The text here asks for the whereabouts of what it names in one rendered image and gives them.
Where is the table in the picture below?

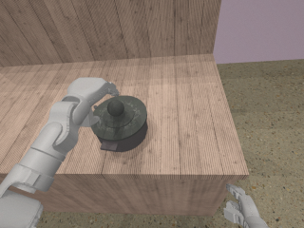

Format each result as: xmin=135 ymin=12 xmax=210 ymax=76
xmin=0 ymin=0 xmax=249 ymax=217

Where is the robot left hand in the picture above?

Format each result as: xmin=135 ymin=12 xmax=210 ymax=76
xmin=66 ymin=77 xmax=120 ymax=127

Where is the robot left upper arm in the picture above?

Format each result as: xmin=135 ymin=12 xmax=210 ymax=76
xmin=0 ymin=190 xmax=44 ymax=228

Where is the robot right hand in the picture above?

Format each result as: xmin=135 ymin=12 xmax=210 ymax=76
xmin=223 ymin=183 xmax=260 ymax=227

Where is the knob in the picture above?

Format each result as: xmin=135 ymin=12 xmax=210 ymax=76
xmin=107 ymin=100 xmax=124 ymax=117

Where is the pot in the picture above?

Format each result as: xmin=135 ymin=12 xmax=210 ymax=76
xmin=97 ymin=122 xmax=148 ymax=152

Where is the lid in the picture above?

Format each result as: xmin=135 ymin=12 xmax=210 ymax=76
xmin=91 ymin=95 xmax=147 ymax=142

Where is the right robot forearm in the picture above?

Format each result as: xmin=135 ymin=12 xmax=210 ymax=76
xmin=243 ymin=216 xmax=270 ymax=228

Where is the left robot forearm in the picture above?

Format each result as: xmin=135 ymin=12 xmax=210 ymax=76
xmin=0 ymin=93 xmax=90 ymax=199

